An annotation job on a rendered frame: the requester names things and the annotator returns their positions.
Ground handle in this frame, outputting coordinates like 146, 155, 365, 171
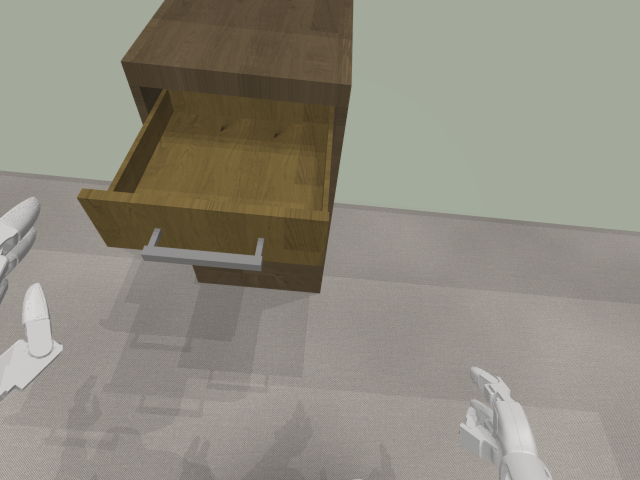
141, 228, 265, 271

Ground robot right hand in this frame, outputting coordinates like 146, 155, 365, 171
460, 366, 538, 468

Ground drawer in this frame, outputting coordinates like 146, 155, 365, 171
77, 89, 335, 266

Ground cabinet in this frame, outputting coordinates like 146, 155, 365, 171
121, 0, 353, 293

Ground right robot forearm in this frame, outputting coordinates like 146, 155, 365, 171
499, 452, 552, 480

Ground robot left hand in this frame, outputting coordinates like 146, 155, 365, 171
0, 197, 63, 401

